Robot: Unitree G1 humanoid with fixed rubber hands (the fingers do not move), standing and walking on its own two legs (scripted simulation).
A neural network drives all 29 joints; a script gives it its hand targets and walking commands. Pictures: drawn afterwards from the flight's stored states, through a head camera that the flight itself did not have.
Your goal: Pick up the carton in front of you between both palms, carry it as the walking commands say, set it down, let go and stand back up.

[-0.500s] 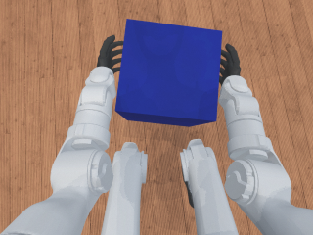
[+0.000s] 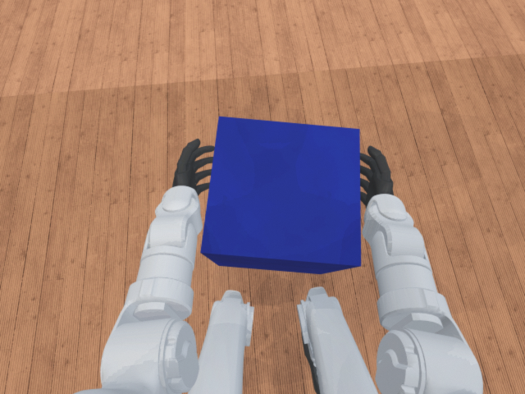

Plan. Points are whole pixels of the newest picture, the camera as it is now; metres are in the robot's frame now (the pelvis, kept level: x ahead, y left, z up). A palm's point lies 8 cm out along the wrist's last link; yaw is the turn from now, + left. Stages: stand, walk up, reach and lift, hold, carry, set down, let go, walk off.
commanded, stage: reach and lift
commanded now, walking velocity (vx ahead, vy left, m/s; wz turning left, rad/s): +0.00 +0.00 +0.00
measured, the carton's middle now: (278, 208) +0.41 -0.01 -0.13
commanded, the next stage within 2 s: hold in 1.84 s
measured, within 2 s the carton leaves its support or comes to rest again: neither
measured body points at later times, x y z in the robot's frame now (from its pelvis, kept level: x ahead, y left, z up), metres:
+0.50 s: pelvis +0.06 +0.00 +0.14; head +0.13 +0.00 +0.59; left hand +0.40 +0.14 +0.10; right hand +0.38 -0.16 +0.10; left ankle +0.07 +0.13 -0.55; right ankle +0.08 -0.13 -0.55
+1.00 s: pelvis +0.06 -0.01 +0.19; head +0.03 -0.01 +0.64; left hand +0.36 +0.14 +0.20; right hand +0.36 -0.16 +0.20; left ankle +0.07 +0.13 -0.55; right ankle +0.08 -0.13 -0.55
